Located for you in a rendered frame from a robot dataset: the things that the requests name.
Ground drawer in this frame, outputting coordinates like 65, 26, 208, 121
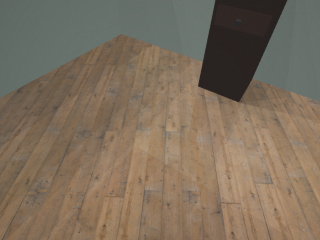
214, 4, 273, 37

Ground cabinet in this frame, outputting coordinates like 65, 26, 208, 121
198, 0, 287, 102

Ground handle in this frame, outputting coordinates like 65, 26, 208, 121
234, 19, 242, 27

